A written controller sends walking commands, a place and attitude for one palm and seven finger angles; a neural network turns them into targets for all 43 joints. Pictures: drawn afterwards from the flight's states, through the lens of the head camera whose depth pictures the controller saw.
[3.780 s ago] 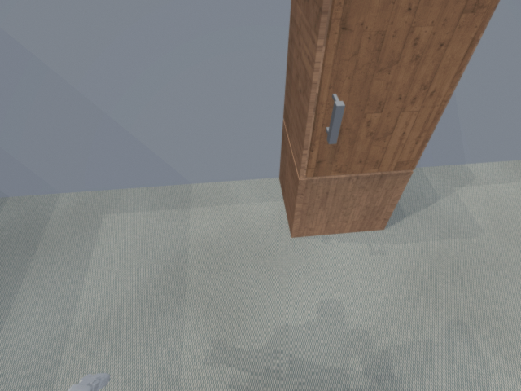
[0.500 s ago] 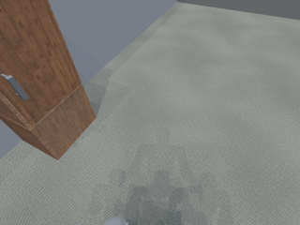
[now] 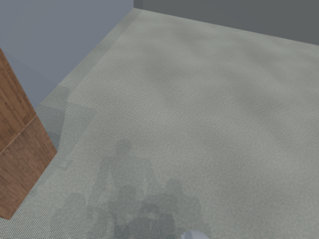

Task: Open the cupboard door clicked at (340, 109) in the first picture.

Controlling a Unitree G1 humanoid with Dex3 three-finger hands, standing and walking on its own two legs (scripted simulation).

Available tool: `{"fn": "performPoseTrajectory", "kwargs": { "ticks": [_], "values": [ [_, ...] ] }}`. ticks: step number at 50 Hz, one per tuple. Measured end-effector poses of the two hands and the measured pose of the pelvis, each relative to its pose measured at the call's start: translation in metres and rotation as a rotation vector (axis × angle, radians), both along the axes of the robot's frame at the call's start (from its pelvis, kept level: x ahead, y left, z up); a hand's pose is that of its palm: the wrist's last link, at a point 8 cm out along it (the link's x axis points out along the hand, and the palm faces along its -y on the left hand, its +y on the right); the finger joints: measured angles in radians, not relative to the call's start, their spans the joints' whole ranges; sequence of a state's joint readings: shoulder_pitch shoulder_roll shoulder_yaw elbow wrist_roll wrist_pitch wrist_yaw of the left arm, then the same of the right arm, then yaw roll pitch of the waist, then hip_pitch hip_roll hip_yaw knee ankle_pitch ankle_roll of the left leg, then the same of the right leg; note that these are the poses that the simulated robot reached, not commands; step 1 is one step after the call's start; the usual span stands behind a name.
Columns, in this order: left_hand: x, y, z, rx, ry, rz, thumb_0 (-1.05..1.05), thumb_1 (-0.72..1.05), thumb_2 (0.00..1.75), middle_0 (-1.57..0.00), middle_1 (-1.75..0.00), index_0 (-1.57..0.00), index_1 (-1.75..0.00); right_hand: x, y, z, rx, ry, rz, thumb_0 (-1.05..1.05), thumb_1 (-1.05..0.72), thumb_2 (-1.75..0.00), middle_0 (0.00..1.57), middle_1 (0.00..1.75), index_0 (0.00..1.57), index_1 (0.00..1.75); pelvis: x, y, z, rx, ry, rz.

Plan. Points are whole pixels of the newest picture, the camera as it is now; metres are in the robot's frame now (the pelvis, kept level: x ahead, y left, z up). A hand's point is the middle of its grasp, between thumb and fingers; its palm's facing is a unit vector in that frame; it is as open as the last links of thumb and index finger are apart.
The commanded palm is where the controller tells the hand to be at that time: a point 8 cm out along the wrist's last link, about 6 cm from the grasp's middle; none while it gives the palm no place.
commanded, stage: walk to a spot facing it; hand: left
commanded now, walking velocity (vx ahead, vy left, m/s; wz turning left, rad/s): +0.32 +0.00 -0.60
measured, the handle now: out of the picture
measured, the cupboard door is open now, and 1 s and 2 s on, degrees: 0 0 0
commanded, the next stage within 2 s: turn to face it in 1.26 s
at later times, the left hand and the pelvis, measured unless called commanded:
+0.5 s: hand (140, 172) +0.37 +0.09 -0.19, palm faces -0.29 -0.94 -0.18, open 7.3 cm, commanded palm none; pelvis +0.22 -0.06 -0.02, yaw -17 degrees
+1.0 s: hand (135, 142) +0.51 +0.13 -0.20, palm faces -0.42 -0.89 -0.17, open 7.3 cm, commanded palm none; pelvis +0.44 -0.05 -0.02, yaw -32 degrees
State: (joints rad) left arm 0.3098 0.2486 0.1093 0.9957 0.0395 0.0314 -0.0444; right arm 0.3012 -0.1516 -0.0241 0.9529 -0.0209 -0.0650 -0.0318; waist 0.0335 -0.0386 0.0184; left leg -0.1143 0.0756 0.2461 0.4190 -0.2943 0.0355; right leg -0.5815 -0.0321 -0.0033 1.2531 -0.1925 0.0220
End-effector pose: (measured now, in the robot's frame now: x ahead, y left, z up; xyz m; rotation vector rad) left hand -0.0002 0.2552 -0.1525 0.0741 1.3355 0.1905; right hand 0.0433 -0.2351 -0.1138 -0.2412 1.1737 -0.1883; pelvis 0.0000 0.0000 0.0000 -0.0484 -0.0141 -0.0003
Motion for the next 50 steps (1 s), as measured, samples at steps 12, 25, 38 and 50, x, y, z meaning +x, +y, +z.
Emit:
{"fn": "performPoseTrajectory", "kwargs": {
  "ticks": [12, 25, 38, 50],
  "values": [
    [0.217, -0.036, -0.003, -0.014, -0.105, -0.274, 0.0, 0.92, 0.9, -0.2, -0.3, -0.2, -0.3, -0.083, 0.039, -0.023, 0.1, 0.369, -0.321, 0.0, -0.91, -0.9, 0.2, 0.3, 0.19, 0.3, 0.095, -0.001, -0.014, 0.029, 0.017, -0.147],
    [0.378, -0.116, -0.005, -0.003, -0.198, -0.431, 0.0, 0.91, 0.9, -0.2, -0.3, -0.2, -0.3, 0.07, -0.019, -0.046, 0.138, 0.232, -0.444, 0.01, -0.91, -0.9, 0.2, 0.3, 0.2, 0.3, 0.219, -0.057, -0.023, 0.048, -0.019, -0.301],
    [0.419, -0.085, 0.012, 0.075, -0.021, -0.402, 0.0, 0.92, 0.9, -0.2, -0.3, -0.2, -0.3, 0.338, -0.08, -0.019, 0.085, -0.178, -0.297, 0.0, -0.91, -0.9, 0.2, 0.3, 0.19, 0.3, 0.338, -0.059, -0.01, 0.047, 0.018, -0.389],
    [0.527, -0.083, -0.015, 0.025, 0.117, -0.515, 0.0, 0.91, 0.9, -0.2, -0.3, -0.2, -0.3, 0.4, -0.065, -0.013, 0.018, -0.185, -0.43, 0.0, -0.91, -0.9, 0.2, 0.3, 0.2, 0.3, 0.44, -0.051, -0.018, 0.029, -0.026, -0.556]
  ]
}}
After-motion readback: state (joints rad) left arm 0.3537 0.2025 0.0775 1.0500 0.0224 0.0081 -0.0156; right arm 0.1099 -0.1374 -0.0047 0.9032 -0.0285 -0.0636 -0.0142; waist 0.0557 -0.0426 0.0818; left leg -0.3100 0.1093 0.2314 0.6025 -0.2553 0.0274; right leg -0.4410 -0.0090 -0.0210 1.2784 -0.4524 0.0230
